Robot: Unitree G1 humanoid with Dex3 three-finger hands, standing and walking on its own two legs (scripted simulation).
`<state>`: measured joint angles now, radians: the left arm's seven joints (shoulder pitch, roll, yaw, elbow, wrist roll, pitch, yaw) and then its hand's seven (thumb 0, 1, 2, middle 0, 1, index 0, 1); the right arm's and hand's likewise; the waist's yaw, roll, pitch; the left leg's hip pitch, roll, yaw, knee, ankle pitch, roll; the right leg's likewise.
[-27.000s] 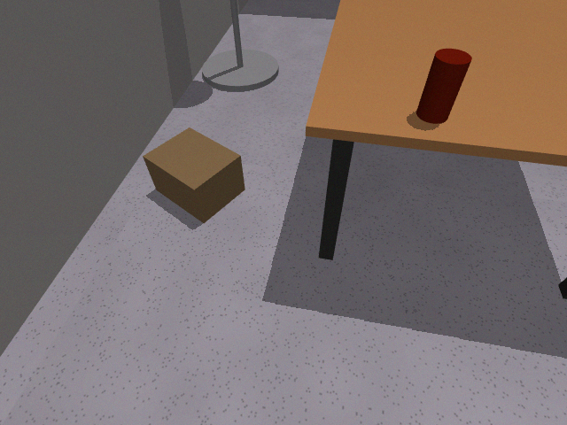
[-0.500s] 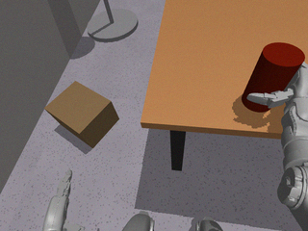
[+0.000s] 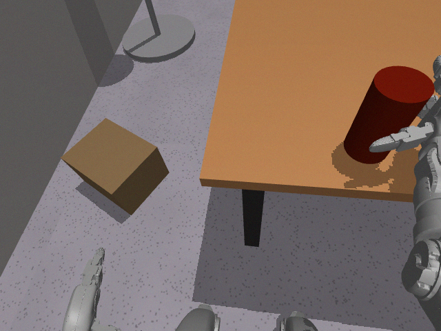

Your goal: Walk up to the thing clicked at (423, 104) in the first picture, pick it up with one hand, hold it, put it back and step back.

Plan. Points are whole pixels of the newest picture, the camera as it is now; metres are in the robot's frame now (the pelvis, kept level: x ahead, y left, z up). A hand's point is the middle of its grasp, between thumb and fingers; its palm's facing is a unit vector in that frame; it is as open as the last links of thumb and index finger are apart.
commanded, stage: withdraw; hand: right
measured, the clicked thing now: (381, 119) +0.48 -0.21 +0.09
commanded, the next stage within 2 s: rise in 0.14 s
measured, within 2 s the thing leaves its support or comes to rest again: neither
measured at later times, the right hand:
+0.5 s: hand out of the picture +0.47 -0.34 +0.18, palm faces +0.39 +0.89 -0.24, open 17.5 cm
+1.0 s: hand out of the picture +0.29 -0.28 +0.15, palm faces +0.34 +0.87 -0.36, open 17.4 cm
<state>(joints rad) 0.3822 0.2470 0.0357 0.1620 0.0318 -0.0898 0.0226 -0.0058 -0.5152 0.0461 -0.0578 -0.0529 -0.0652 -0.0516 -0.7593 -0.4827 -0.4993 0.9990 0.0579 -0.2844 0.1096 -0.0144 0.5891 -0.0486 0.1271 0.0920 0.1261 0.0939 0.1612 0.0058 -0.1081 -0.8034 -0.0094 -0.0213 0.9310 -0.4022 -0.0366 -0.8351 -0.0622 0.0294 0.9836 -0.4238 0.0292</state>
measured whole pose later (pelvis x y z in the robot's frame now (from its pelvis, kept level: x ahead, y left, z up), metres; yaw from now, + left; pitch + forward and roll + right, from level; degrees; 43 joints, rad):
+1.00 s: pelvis +0.05 -0.01 +0.04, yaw -1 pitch +5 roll +1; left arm 0.38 0.20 0.08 0.41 -0.06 0.02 -0.03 0.00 -0.52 0.07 -0.05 -0.05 -0.06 -0.05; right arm 0.23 -0.37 -0.32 -0.13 0.08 0.01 0.02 -0.01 0.54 -0.05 0.07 0.06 0.06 0.06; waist -0.05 -0.04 -0.07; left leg -0.34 0.02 -0.01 0.62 -0.36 -0.04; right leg -0.37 -0.04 0.02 0.67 -0.38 0.02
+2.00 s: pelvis +0.01 +0.00 +0.04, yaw -2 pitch +1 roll +0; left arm 0.31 0.15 0.03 0.45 -0.01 -0.14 0.04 0.00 0.10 0.49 -0.13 -0.18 -0.14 -0.18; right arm 0.49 -0.25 -0.24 -0.10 0.05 -0.24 -0.01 -0.01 0.54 -0.06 0.06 0.06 0.06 0.06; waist -0.04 -0.02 0.02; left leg -0.33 0.04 -0.01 0.65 -0.33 -0.04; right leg -0.35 -0.02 0.02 0.65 -0.31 0.03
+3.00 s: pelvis +0.02 +0.00 +0.03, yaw -2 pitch -1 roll +0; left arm 0.20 0.35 0.01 0.82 0.04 -0.01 0.00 0.01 0.90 0.90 -0.20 -0.30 -0.21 -0.30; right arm 0.27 -0.36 -0.02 0.74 -0.04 -0.03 -0.02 -0.01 0.53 -0.06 0.06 0.05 0.06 0.06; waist 0.01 -0.01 -0.01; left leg -0.35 0.03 -0.02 0.75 -0.39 -0.03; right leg -0.37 -0.03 0.02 0.76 -0.39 0.02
